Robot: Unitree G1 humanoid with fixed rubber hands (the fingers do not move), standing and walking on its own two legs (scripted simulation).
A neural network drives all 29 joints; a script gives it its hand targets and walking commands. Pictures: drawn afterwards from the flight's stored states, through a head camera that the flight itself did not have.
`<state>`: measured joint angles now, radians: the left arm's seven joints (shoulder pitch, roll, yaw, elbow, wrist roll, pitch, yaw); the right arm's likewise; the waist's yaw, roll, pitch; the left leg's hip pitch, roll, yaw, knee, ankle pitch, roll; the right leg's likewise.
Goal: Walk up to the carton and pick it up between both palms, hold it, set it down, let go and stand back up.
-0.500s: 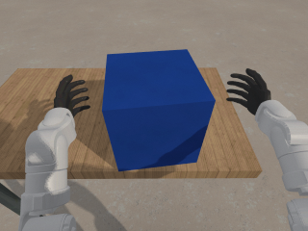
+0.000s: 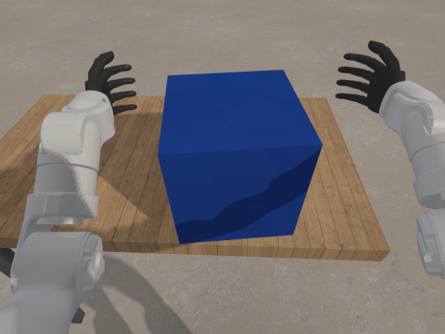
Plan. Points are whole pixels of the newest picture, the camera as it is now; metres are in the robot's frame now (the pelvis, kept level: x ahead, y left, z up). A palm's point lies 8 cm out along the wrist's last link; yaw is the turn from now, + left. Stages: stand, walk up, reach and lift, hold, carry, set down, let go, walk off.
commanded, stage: reach and lift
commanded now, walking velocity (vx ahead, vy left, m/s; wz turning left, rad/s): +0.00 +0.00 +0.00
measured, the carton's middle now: (231, 156) +0.45 +0.00 +0.09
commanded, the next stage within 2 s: none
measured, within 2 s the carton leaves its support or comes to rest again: neither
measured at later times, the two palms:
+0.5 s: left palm (117, 116) +0.44 +0.20 +0.20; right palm (358, 102) +0.47 -0.22 +0.21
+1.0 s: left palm (130, 144) +0.44 +0.19 +0.14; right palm (332, 131) +0.47 -0.19 +0.15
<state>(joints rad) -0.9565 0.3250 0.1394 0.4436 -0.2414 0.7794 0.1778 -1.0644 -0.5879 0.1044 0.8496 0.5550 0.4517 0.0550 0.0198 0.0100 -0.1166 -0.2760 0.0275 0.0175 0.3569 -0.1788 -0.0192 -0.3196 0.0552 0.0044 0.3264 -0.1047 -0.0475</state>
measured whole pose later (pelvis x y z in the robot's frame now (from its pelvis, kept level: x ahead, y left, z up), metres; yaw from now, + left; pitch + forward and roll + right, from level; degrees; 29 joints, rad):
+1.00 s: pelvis +0.01 +0.00 +0.00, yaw +1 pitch +9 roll +0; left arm -0.85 0.17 0.13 0.68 -0.11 0.37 0.16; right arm -0.95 -0.38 0.01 1.00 0.35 0.17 0.01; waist 0.04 0.01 -0.09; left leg -0.34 0.03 -0.01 0.38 -0.20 -0.02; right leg -0.37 0.06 -0.01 0.33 -0.12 -0.05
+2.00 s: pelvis +0.01 +0.00 +0.00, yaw +0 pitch +8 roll +0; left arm -0.86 0.02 0.27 0.73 0.07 0.23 0.19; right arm -0.97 -0.24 -0.12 1.03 0.19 0.10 -0.06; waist 0.04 0.00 -0.07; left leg -0.29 0.03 0.01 0.33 -0.18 -0.02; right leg -0.33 0.06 0.01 0.28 -0.09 -0.05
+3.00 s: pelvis +0.03 +0.01 +0.00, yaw +1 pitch +1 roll +0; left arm -0.69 -0.07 0.36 0.49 0.27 0.33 0.09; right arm -0.81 -0.11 -0.30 0.92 -0.04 -0.01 0.06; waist -0.04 -0.02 0.00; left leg -0.11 0.01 0.01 0.28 -0.19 -0.01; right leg -0.14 0.04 -0.02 0.25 -0.13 -0.03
